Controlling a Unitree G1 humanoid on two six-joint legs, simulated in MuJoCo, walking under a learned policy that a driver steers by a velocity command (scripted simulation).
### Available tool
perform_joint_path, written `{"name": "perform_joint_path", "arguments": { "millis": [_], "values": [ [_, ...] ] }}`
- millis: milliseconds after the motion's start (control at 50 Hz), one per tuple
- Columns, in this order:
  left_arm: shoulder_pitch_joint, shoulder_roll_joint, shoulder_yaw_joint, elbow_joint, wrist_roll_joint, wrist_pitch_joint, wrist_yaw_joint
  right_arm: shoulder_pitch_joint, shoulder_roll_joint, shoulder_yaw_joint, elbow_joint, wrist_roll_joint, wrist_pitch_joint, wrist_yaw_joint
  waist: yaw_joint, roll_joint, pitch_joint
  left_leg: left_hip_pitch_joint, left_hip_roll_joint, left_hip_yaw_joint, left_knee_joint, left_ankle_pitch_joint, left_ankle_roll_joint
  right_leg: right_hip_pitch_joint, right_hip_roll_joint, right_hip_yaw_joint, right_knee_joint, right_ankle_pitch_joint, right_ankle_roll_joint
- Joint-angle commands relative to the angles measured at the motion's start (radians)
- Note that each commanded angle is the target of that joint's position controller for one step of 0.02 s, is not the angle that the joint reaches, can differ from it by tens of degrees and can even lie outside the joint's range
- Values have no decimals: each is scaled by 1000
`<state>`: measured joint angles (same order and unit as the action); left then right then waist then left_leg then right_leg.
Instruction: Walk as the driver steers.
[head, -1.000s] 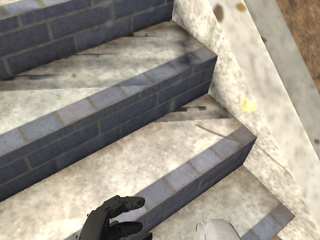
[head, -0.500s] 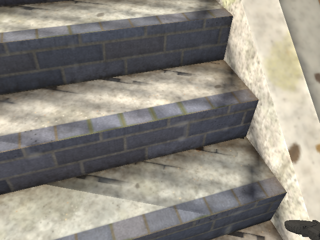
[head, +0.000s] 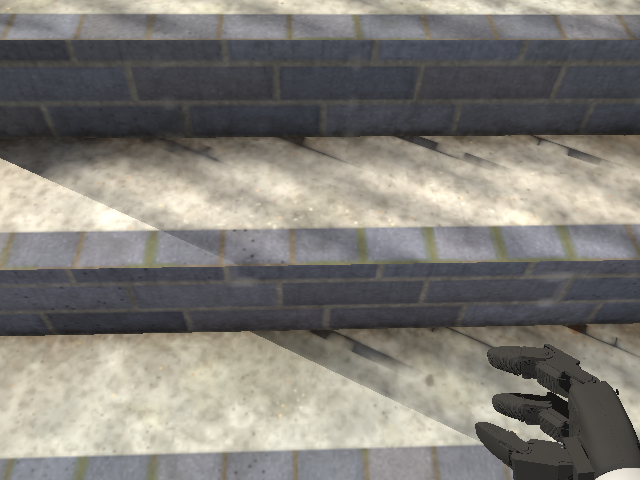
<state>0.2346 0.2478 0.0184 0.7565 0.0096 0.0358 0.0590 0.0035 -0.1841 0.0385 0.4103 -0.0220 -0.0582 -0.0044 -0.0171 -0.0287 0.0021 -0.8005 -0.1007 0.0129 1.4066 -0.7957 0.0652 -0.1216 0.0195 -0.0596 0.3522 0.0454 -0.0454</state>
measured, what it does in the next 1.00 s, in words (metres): climbs: right foot, then left foot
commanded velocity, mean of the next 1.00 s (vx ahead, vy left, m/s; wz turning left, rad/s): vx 0.36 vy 0.00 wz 0.28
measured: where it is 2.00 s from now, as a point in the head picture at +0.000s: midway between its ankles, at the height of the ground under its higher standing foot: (322, 227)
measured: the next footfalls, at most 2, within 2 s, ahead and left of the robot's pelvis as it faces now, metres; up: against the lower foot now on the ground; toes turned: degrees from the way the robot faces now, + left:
right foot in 0.40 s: +0.08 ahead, -0.15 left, +0.17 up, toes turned +7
left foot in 0.72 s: +0.14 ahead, +0.15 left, +0.16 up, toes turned +19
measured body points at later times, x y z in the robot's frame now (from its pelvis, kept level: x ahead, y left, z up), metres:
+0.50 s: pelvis +0.06 -0.02 +0.07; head +0.03 -0.03 +0.52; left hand +0.01 +0.21 -0.05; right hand +0.33 -0.15 +0.02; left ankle +0.01 +0.10 -0.48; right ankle +0.05 -0.15 -0.61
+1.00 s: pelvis +0.16 +0.07 +0.13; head +0.11 +0.08 +0.58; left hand +0.32 +0.26 +0.06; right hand +0.14 -0.12 -0.02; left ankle +0.10 +0.14 -0.59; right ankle +0.23 -0.08 -0.20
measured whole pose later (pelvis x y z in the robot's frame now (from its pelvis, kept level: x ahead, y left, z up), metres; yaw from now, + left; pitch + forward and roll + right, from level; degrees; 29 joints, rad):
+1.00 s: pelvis +0.16 +0.07 +0.13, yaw +14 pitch +0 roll -1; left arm 0.16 0.05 -0.07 0.62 -0.03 -0.04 -0.02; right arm 0.58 -0.08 0.05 0.94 -0.06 -0.06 0.01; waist -0.05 -0.01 -0.12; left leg -0.27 0.00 0.08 0.68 -0.42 0.06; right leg -1.29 0.08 0.16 2.39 0.03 -0.09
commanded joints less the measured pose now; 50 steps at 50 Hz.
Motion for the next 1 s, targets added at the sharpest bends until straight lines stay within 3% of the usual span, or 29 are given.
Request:
{"name": "perform_joint_path", "arguments": {
  "millis": [20,40,60,100,120,180,260,280,300,320,360,380,400,420,440,460,500,540,620,660,700,720,740,760,780,800,820,860,1000],
  "values": [
    [-202,250,63,-221,-18,11,5,426,-226,-57,76,-7,-15,6,-207,311,-500,641,105,-313,-597,640,152,-116,-4,51,638,1074,51],
    [-278,156,25,-253,15,1,-35,417,-254,-70,104,9,10,-32,-191,619,-531,803,220,-667,-697,829,244,-458,179,70,1060,-313,81],
    [-272,100,12,-230,-11,-39,-78,418,-169,-56,91,-6,14,-56,-170,416,-498,694,254,-798,-660,632,212,-618,141,229,1467,-517,44],
    [-121,-47,-31,-256,26,-75,-120,327,-125,-52,90,11,-8,-49,-22,51,-138,396,209,-698,-633,374,153,-803,94,277,1602,-590,-5],
    [-63,-44,-35,-248,47,-87,-125,257,-106,-51,79,7,-12,-50,34,-34,-48,337,182,-625,-639,300,124,-833,77,225,1613,-585,6],
    [32,-7,-33,-251,30,-77,-93,156,-86,-47,92,-3,-11,-43,120,-5,-12,152,136,-471,-667,340,87,-706,57,107,1641,-390,62],
    [11,17,-33,-303,23,-38,-34,196,-93,-38,121,-14,1,-40,112,105,-57,111,133,-448,-673,335,117,-657,10,117,1442,-295,91],
    [-9,16,-38,-327,20,-34,-17,188,-96,-37,96,-10,4,-57,105,139,-76,82,164,-519,-666,392,115,-639,-26,231,1387,-395,73],
    [66,-9,-49,-321,15,-21,-2,159,-131,-41,101,-15,20,-60,166,182,-97,123,136,-434,-763,416,93,-563,13,79,1117,-580,88],
    [58,5,-50,-310,16,-15,6,180,-119,-43,93,-1,33,-63,132,171,-76,75,115,-401,-724,536,74,-461,29,5,914,-710,106],
    [256,26,-19,-228,1,-1,11,30,-128,-45,18,3,41,-77,210,168,-162,-84,138,-433,-615,624,44,-85,-8,50,609,-564,48],
    [460,4,-11,-103,8,-1,5,-29,-72,-22,36,-6,34,-66,279,190,-201,-90,72,-222,-510,532,12,95,82,-146,395,-515,14],
    [469,-32,-14,-40,7,-11,-12,-19,41,7,23,16,29,-44,227,-37,-96,-260,-11,-168,-62,225,-1,119,-7,106,275,-475,-81],
    [301,0,-29,-118,44,-34,-18,73,106,32,14,37,11,-7,77,-181,-15,-353,-39,-196,273,361,-55,-14,-231,655,91,-583,-222],
    [186,59,-15,-196,40,-76,-7,222,39,21,42,58,-3,13,5,-218,-21,-338,24,-287,371,461,-73,-136,-387,1012,-77,-864,-343],
    [150,43,-15,-209,0,-100,-13,299,-34,-1,77,59,-3,20,-26,-127,24,-363,43,-267,427,478,-102,-75,-392,879,-46,-787,-340],
    [63,11,-9,-188,19,-95,-10,271,-107,-40,75,37,41,29,-80,48,20,-295,66,-282,458,572,-133,-89,-255,383,181,-422,-138],
    [-42,33,-4,-200,21,-106,-4,336,-191,-86,79,27,88,29,-172,4,-16,-133,84,-189,514,643,-166,-234,-283,250,201,-387,-72],
    [59,110,20,-211,54,-103,21,99,-147,-76,-20,36,119,9,-32,-44,13,-97,167,-119,204,595,-156,-193,-341,200,182,-518,-66],
    [154,146,33,-181,38,-62,43,49,-64,-33,-21,56,98,32,34,-26,43,77,154,-1,-370,86,-107,-204,-287,117,141,-491,-54],
    [66,132,32,-170,15,-45,45,288,-42,-51,93,49,97,33,-60,-39,-37,472,102,214,-682,336,-69,-302,-272,25,327,-387,-56],
    [-8,75,6,-172,-9,-66,26,552,-95,-90,203,23,82,25,-162,46,-97,758,71,70,-801,400,43,-461,-199,-21,729,-140,-68],
    [-118,-87,-46,-214,-15,-96,2,637,-137,-90,276,-26,58,42,-161,316,-4,755,110,-153,-752,604,70,-769,-51,7,1325,-497,-40],
    [4,-137,-68,-260,-53,-131,-36,601,-236,-102,225,-26,16,9,-83,462,-108,690,344,-933,-1151,228,158,-898,66,283,1487,-398,-39],
    [12,-109,-63,-258,-60,-149,-72,561,-199,-88,202,-6,-8,0,-42,245,-65,644,435,-1051,-1237,-103,154,-968,40,324,1583,-306,-15],
    [-66,-108,-70,-283,-47,-146,-87,479,-168,-78,212,14,-15,-8,-17,125,57,568,444,-911,-1191,-97,118,-1084,30,319,1626,-207,-8],
    [-96,-143,-87,-278,-32,-134,-88,450,-130,-68,233,7,-17,-13,-2,65,44,534,422,-771,-1139,9,89,-1106,13,297,1682,-153,-9],
    [-37,-112,-74,-234,-24,-114,-87,389,-13,-28,283,-30,-21,-10,60,45,-2,418,383,-565,-1048,139,103,-1065,10,291,1803,-45,-10],
    [-207,-204,-102,-213,-35,-78,-86,524,11,-7,494,-43,-19,9,-1,32,88,505,371,-164,-1067,478,-17,-1435,15,247,2063,28,-55]
  ]
}}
